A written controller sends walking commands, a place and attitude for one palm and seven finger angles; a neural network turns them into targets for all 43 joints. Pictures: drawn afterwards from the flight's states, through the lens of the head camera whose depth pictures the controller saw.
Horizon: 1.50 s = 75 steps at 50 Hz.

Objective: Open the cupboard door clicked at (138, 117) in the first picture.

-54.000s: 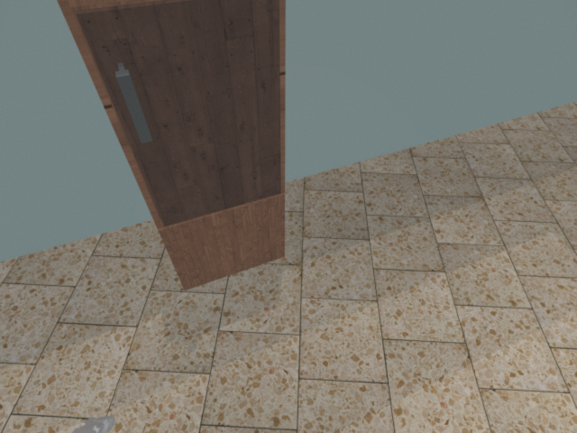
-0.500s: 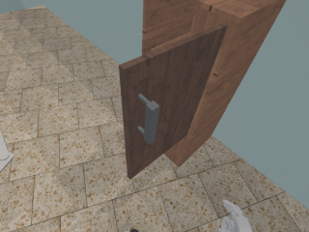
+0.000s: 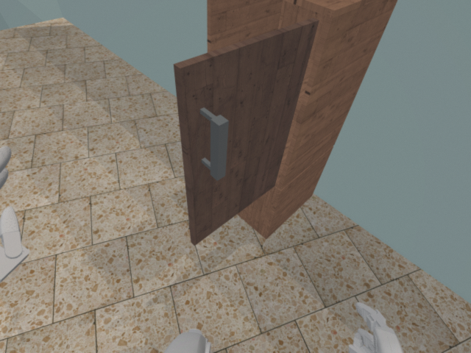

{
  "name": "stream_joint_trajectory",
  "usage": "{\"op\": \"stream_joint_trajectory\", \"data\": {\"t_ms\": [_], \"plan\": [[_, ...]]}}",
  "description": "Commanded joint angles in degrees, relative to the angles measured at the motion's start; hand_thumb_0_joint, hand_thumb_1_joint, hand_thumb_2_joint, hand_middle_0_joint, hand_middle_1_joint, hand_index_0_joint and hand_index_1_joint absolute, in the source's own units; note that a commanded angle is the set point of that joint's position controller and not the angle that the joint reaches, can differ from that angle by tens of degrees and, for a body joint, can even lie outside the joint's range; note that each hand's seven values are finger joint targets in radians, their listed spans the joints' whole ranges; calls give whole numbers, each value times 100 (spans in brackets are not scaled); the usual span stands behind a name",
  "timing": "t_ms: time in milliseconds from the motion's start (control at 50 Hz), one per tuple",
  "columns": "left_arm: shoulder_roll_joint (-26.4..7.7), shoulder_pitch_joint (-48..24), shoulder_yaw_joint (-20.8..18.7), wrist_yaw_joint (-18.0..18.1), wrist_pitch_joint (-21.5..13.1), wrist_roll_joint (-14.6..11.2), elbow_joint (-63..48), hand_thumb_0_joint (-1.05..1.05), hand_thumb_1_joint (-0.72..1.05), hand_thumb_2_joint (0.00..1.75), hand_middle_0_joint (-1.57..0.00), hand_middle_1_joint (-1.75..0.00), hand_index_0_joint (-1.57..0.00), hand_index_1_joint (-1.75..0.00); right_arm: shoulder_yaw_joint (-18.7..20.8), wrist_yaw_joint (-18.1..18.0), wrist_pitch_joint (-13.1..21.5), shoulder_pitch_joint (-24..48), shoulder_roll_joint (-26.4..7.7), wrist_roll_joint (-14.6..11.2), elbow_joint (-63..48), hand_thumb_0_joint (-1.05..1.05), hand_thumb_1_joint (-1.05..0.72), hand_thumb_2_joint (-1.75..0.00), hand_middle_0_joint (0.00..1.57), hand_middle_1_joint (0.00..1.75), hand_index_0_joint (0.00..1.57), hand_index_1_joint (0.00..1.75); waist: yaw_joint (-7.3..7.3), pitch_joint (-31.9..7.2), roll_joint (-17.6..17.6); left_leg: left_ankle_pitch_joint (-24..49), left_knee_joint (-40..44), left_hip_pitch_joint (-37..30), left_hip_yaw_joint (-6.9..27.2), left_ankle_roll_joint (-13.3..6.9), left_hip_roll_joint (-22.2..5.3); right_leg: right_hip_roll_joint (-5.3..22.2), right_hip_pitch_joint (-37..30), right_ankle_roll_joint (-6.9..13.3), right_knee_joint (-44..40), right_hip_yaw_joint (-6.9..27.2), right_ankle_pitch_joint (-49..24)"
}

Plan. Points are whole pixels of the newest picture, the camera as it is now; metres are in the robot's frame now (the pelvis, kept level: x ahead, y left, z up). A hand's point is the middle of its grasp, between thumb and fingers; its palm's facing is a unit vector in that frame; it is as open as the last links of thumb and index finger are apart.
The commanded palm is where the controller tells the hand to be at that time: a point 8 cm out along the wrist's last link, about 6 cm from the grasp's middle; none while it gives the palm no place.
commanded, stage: stop stepping back and stand still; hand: left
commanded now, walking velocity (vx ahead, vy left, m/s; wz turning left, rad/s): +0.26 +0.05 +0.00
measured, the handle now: (211, 144) +0.49 +0.09 +0.08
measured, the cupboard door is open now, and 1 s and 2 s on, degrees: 88 88 88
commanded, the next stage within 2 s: let the arm hang, fingers relaxed in 0.76 s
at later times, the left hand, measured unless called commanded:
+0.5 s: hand out of the picture +0.15 +0.29 +0.17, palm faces +0.46 -0.76 -0.45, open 7.4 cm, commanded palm +0.09 +0.32 +0.18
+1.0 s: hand (45, 343) +0.13 +0.29 -0.03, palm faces +0.17 -0.87 -0.46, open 7.4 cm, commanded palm none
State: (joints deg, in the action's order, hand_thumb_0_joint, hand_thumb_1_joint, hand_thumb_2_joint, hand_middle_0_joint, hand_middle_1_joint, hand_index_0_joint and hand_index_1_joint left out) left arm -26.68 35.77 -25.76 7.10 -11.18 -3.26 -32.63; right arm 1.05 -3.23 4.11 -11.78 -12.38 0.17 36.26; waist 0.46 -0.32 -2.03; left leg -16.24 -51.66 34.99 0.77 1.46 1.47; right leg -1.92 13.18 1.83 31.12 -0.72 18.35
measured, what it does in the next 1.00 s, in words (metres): steps on the spot: left foot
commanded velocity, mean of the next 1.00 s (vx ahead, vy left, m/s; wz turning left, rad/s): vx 0.07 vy -0.01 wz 0.00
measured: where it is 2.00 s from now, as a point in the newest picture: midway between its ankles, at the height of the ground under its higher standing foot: outside the picture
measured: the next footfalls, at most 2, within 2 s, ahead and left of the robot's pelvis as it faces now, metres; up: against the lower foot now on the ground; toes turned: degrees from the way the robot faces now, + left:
left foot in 0.12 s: +0.03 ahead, +0.14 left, +0.00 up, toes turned +5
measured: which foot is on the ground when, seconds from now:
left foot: up 0.00-0.10, down 0.12-1.00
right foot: down 0.00-1.00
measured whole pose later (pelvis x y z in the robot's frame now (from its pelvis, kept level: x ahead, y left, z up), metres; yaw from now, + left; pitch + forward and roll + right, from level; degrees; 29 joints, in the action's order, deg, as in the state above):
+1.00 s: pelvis -0.05 +0.03 +0.00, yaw +4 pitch +1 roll +0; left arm -18.7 15.4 -6.8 1.0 -1.1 2.0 18.4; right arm -0.2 0.7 3.0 -6.9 -16.4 1.1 46.9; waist 0.1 -1.4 5.0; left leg -13.4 -33.3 20.9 -1.3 -1.6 0.6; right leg 1.0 16.1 0.5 33.7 -3.8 18.6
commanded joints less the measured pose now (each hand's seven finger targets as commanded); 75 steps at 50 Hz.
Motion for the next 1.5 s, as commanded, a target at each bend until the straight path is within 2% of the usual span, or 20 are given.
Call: {"op": "stream_joint_trajectory", "data": {"t_ms": [0, 60, 100, 160, 220, 280, 320, 360, 380, 480, 540, 600, 680, 820, 840, 900, 960, 1080, 1160, 1480], "plan": [[-883, -1079, -564, 266, -242, 168, -802, 0, 90, 90, -20, -30, -20, -30, 113, -279, 437, 696, -583, 2, -910, 0, -90, -90, 20, 30, 20, 30, -46, 89, -206, -543, 669, -1477, -49, -109, -454, 1482, 1018, 519, -1417, 935, -570], [-640, -1422, -320, 393, -306, 245, -771, 0, 90, 90, -20, -30, -20, -30, 124, -364, 667, 331, -685, 34, -752, 0, -90, -90, 20, 30, 20, 30, -85, -276, 599, 198, 2856, -2497, -54, -282, -383, 1020, 408, 144, -715, 746, -773], [-692, -1484, -289, 400, -348, 249, -1000, 0, 90, 90, -20, -30, -20, -30, 164, -345, 761, 383, -850, -43, -907, 0, -90, -90, 20, 30, 20, 30, 53, -450, 1187, 1449, 2969, -2694, 857, -540, -1145, 384, 361, -182, -107, 372, -751], [-717, -1321, -399, 300, -348, 219, -1044, 0, 90, 90, -20, -30, -20, -30, 55, -230, 836, 355, -586, 52, -791, 0, -90, -90, 20, 30, 20, 30, -79, -282, 1643, 524, 4080, -2120, 1686, -642, -1496, 94, 276, -303, 972, 9, 612], [-596, -701, -416, 306, -362, 213, -907, 0, 90, 90, -20, -30, -20, -30, 54, -91, 909, 347, -558, 60, -763, 0, -90, -90, 20, 30, 20, 30, -47, -383, 1262, 443, 3830, -2254, 1301, -786, -1426, 144, 125, -258, 412, -2, 462], [-705, -235, -568, 270, -249, 167, -596, 0, 90, 90, -20, -30, -20, -30, 43, -62, 753, 453, -599, 64, -828, 0, -90, -90, 20, 30, 20, 30, -22, -395, 1027, -935, 3683, -1570, 657, -459, -1004, 50, -813, -104, -810, -233, 146], [-706, -463, -564, 243, -197, 130, -392, 0, 90, 90, -20, -30, -20, -30, 93, -80, 568, 499, -582, 100, -875, 0, -90, -90, 20, 30, 20, 30, -101, -175, 398, -1281, 2613, -1044, 157, -239, -492, 570, -611, 303, -1349, 851, 976], [-724, -648, -528, 244, -115, 82, -316, 0, 90, 90, -20, -30, -20, -30, 150, -68, 459, 430, -521, 41, -791, 0, -90, -90, 20, 30, 20, 30, -23, 45, -1011, -615, 376, -824, -165, -140, -165, 1733, 234, 931, -2250, 2547, 2278], [-702, -839, -500, 277, -139, 88, -289, 0, 90, 90, -20, -30, -20, -30, 143, -51, 466, 472, -569, 26, -778, 0, -90, -90, 20, 30, 20, 30, -57, 92, -788, -673, -258, -499, -70, -140, -217, 1884, 69, 1080, -2153, 2630, 1499], [-649, -1252, -362, 334, -319, 152, -381, 0, 90, 90, -20, -30, -20, -30, 35, -178, 600, 541, -498, 16, -747, 0, -90, -90, 20, 30, 20, 30, -92, -124, -102, 70, 2124, -1982, -430, -259, -295, 1300, 43, 506, -1175, 909, -435], [-635, -1203, -349, 311, -415, 141, -908, 0, 90, 90, -20, -30, -20, -30, 163, -175, 655, 507, -759, 11, -884, 0, -90, -90, 20, 30, 20, 30, 20, -255, 1066, 1053, 2923, -2736, 702, -568, -1025, 462, 343, -92, -247, 354, -577], [-722, -994, -491, 246, -439, 190, -793, 0, 90, 90, -20, -30, -20, -30, 66, -144, 699, 498, -598, 12, -847, 0, -90, -90, 20, 30, 20, 30, 7, -87, 1323, 1069, 3387, -2035, 968, -600, -1171, 203, -11, -265, 91, -59, -395], [-662, -573, -549, 240, -489, 179, -617, 0, 90, 90, -20, -30, -20, -30, 144, -88, 765, 327, -660, -35, -847, 0, -90, -90, 20, 30, 20, 30, 3, -512, 834, 2309, 2768, -2307, 370, -399, -882, 330, -536, -179, -432, 88, -1666], [-605, -306, -539, 205, -420, 46, -373, 0, 90, 90, -20, -30, -20, -30, 134, -68, 609, 391, -606, -38, -917, 0, -90, -90, 20, 30, 20, 30, -53, -626, 363, 1614, 2624, -2347, 33, -207, -595, 571, -466, -99, -847, 461, -2012], [295, -945, 1932, -578, 487, 572, 3964, 0, 90, 90, -20, -30, -20, -30, 396, 405, 751, 750, -1598, -63, 481, 0, -90, -90, 20, 30, 20, 30, -308, -285, 530, 2146, 1824, -1742, 263, -326, -791, 998, 187, 29, -5, 69, -2437], [563, -1298, 1971, -713, 1044, 523, 4641, 0, 90, 90, -20, -30, -20, -30, 242, 340, 84, 319, -1192, 37, 483, 0, -90, -90, 20, 30, 20, 30, -73, -509, 153, 1597, 2394, -1460, 723, -594, -1053, 627, 169, -13, 112, 46, -722], [314, -1855, 2036, -709, 1014, 547, 5722, 0, 90, 90, -20, -30, -20, -30, 150, 322, -115, 479, -1188, 109, 676, 0, -90, -90, 20, 30, 20, 30, -47, -367, -1129, 1215, 2281, -1526, 614, -515, -728, 844, 63, 125, -474, 383, -818], [565, -2226, 2362, -597, 1122, 427, 7839, 0, 90, 90, -20, -30, -20, -30, -43, 294, -418, 296, -737, 153, 1471, 0, -90, -90, 20, 30, 20, 30, -95, -26, 597, 1097, 2821, -2046, 522, -345, -651, 792, 112, 82, -803, 353, -348], [839, -1896, 2351, -577, 1084, 387, 8809, 0, 90, 90, -20, -30, -20, -30, -48, 208, -435, 73, -487, 139, 1978, 0, -90, -90, 20, 30, 20, 30, -52, -86, 1102, 578, 3017, -2030, 456, -317, -606, 816, -261, 128, -1123, 371, -303], [1260, -1314, 2413, -515, 1131, 372, 9826, 0, 90, 90, -20, -30, -20, -30, -5, 118, -516, -912, -79, 118, 2734, 0, -90, -90, 20, 30, 20, 30, -71, 511, 265, -107, 3303, -1942, 506, -380, -636, 726, 147, 111, -1242, 116, 381]]}}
